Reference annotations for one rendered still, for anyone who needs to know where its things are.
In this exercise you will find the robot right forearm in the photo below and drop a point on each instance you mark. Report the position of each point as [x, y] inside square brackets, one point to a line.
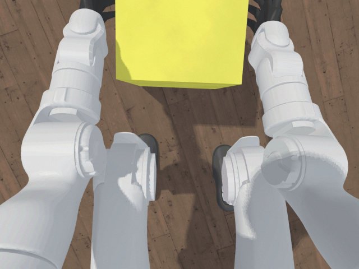
[283, 88]

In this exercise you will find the left robot foot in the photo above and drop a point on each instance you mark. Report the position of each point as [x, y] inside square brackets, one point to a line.
[152, 143]

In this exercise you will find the right robot hand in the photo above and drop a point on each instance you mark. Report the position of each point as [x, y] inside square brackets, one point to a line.
[271, 10]

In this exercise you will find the left robot hand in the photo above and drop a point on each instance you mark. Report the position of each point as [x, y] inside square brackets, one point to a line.
[99, 6]

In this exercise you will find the left robot thigh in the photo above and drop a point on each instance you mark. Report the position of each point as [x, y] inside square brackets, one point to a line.
[119, 233]

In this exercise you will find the robot left forearm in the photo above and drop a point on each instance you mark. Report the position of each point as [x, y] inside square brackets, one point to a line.
[73, 95]

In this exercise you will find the carton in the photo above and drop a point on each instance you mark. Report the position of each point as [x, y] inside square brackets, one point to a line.
[197, 44]

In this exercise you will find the left robot upper arm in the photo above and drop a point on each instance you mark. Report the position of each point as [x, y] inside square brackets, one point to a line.
[37, 224]

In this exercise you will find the right robot upper arm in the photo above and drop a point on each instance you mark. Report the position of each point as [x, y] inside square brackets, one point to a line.
[309, 172]

